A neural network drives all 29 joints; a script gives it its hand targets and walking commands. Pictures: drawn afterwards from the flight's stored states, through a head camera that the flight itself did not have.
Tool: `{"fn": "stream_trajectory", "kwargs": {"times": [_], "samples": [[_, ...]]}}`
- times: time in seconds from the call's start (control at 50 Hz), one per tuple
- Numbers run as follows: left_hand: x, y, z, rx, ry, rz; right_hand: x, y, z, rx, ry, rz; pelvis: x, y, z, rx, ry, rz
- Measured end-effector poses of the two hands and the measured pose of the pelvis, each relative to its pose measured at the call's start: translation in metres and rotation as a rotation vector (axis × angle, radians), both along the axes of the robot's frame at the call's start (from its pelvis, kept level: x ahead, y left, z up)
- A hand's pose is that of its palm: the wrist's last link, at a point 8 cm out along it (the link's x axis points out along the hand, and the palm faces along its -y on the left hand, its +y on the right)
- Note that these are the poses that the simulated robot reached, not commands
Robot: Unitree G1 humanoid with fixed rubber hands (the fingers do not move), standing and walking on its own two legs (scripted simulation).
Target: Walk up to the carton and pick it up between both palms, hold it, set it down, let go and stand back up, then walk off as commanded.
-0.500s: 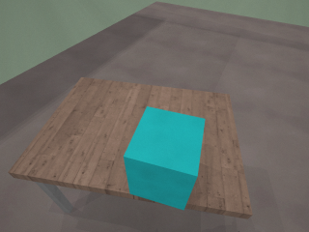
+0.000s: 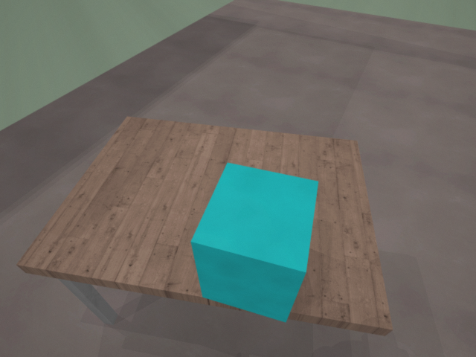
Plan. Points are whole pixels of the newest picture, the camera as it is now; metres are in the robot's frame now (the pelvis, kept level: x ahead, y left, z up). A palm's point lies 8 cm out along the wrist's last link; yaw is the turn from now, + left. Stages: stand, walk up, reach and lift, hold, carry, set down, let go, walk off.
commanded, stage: walk up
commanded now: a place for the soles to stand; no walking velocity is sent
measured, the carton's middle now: (256, 243) +0.40 -0.03 -0.09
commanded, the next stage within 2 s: reach and lift in 1.90 s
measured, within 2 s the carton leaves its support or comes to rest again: neither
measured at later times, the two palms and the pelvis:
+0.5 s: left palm out of the picture +0.08 +0.31 -0.10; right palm out of the picture +0.10 -0.26 -0.13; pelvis +0.01 +0.01 -0.01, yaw -1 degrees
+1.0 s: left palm out of the picture +0.08 +0.33 -0.11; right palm out of the picture +0.06 -0.24 -0.12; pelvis -0.01 +0.05 -0.01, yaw -5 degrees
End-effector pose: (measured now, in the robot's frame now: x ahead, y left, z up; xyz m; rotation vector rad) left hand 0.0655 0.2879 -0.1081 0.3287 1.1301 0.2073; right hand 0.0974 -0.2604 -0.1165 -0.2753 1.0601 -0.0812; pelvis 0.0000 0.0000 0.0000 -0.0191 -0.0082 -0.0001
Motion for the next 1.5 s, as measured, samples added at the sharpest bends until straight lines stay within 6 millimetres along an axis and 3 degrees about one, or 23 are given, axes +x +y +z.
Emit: {"fn": "stream_trajectory", "kwargs": {"times": [0.2, 0.3, 0.48, 0.6, 0.7, 0.78, 0.9, 0.98, 1.06, 1.18, 1.3, 1.4, 1.5], "samples": [[0.005, 0.002, 0.009, 0.054, 0.018, -0.001, 0.012, -0.005, -0.012, 0.027, 0.037, -0.004, 0.016, -0.006, -0.001, 0.015, 0.019, 0.001], [0.001, 0.011, 0.011, 0.07, 0.015, 0.0, 0.012, 0.0, -0.014, 0.022, 0.044, -0.004, 0.018, 0.001, -0.003, 0.01, 0.009, 0.0], [0.011, 0.019, 0.006, 0.052, -0.029, -0.023, 0.003, 0.005, -0.008, -0.007, 0.035, -0.015, 0.011, 0.013, -0.005, 0.006, -0.006, -0.012], [0.001, 0.015, 0.009, 0.08, 0.003, -0.037, -0.005, -0.001, -0.018, 0.021, 0.031, -0.044, 0.009, 0.007, -0.008, 0.025, -0.01, -0.038], [-0.008, 0.019, 0.022, 0.111, 0.018, -0.047, -0.012, 0.0, -0.02, 0.05, 0.032, -0.07, 0.006, 0.006, -0.003, 0.033, -0.021, -0.055], [-0.004, 0.026, 0.029, 0.12, 0.0, -0.069, -0.022, 0.005, -0.02, 0.049, 0.044, -0.079, 0.001, 0.014, -0.001, 0.038, -0.02, -0.066], [0.003, 0.042, 0.014, 0.075, -0.037, -0.09, -0.033, 0.022, -0.019, 0.015, 0.046, -0.084, -0.008, 0.038, -0.009, 0.015, -0.028, -0.067], [0.009, 0.044, 0.004, 0.034, -0.039, -0.096, -0.036, 0.022, -0.005, -0.028, 0.019, -0.099, -0.007, 0.046, -0.007, 0.019, -0.036, -0.08], [0.008, 0.044, -0.001, 0.01, -0.023, -0.098, -0.032, 0.019, 0.002, -0.049, 0.001, -0.096, -0.005, 0.047, -0.007, 0.019, -0.031, -0.084], [0.002, 0.046, 0.002, 0.035, 0.024, -0.094, -0.029, 0.019, -0.005, -0.02, 0.005, -0.113, 0.001, 0.044, -0.006, 0.017, -0.022, -0.094], [0.016, 0.053, 0.006, 0.043, 0.006, -0.106, -0.027, 0.028, -0.008, -0.01, 0.012, -0.117, 0.005, 0.05, -0.006, 0.01, -0.016, -0.097], [0.031, 0.046, 0.004, 0.029, -0.024, -0.116, -0.022, 0.021, -0.004, -0.023, 0.001, -0.117, 0.009, 0.046, -0.006, 0.015, -0.013, -0.098], [0.033, 0.041, 0.005, 0.033, -0.031, -0.118, -0.021, 0.017, -0.005, -0.02, -0.002, -0.118, 0.009, 0.042, -0.007, 0.021, -0.013, -0.098]]}}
